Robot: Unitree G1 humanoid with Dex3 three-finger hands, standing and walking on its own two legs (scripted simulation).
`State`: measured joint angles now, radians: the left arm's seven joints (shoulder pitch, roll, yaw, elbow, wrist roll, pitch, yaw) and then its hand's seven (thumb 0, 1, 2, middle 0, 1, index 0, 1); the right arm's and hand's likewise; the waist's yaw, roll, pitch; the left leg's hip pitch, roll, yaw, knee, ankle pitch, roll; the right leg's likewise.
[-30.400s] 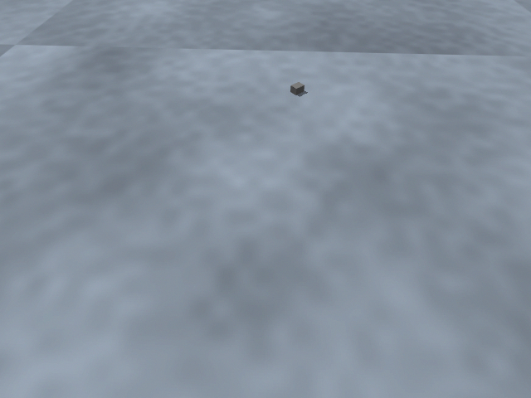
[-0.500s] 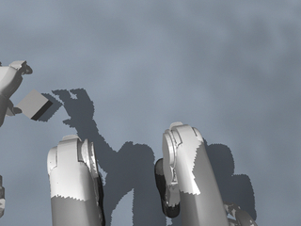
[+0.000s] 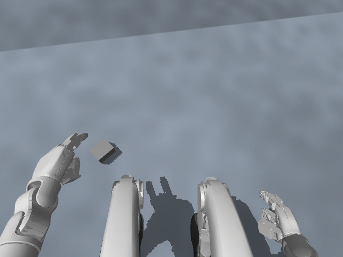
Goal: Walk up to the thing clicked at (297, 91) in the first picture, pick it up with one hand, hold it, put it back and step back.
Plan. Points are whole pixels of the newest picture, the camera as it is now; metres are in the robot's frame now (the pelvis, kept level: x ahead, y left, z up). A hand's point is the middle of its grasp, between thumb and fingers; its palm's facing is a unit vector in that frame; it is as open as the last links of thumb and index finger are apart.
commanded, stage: home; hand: left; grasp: from above
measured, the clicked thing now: (103, 150) +0.46 +0.29 -0.47
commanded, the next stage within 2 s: none
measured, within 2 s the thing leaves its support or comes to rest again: neither
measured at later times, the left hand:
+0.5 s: hand (49, 189) +0.24 +0.20 +0.12, palm faces +0.07 -0.96 -0.28, open 7.7 cm
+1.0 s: hand (28, 194) +0.23 +0.19 +0.17, palm faces +0.15 -0.97 -0.18, open 7.9 cm
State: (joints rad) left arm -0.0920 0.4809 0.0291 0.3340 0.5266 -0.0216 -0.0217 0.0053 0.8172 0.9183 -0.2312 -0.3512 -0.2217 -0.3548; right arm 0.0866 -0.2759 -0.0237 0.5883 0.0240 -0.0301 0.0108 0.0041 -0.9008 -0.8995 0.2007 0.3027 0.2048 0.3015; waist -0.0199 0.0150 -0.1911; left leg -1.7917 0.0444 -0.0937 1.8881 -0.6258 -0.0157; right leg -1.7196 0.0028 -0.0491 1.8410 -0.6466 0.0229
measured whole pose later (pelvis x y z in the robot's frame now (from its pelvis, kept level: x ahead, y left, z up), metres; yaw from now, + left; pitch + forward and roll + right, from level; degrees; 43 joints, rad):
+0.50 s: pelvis +0.06 +0.00 +0.18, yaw +4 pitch +16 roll -3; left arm 0.40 0.25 0.03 -0.02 0.00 0.38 0.06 0.01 0.85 0.87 -0.20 -0.29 -0.20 -0.30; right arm 0.27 -0.22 0.02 0.56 0.04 -0.17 -0.13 0.01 -0.90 -0.90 0.20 0.30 0.21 0.30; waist -0.07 0.06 -0.19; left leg -0.96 0.05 -0.07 1.20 -0.52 -0.03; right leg -0.89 0.00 -0.06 1.14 -0.54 0.01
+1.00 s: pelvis +0.09 +0.00 +0.22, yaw +5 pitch +10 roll -3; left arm 0.50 0.21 0.04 -0.11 -0.05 0.45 0.01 0.01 0.82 0.84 -0.19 -0.29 -0.19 -0.29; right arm 0.27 -0.23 0.03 0.53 0.00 -0.24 -0.18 0.01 -0.90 -0.90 0.20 0.30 0.21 0.30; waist -0.03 0.04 -0.16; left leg -0.70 0.04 -0.06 1.01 -0.49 -0.02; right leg -0.62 -0.01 -0.06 0.95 -0.50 0.02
